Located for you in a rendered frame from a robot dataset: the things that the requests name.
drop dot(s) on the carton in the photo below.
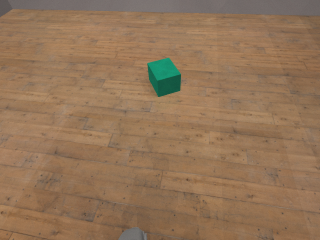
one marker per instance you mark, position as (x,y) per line
(164,77)

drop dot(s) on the left robot thigh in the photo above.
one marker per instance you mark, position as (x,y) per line
(133,234)

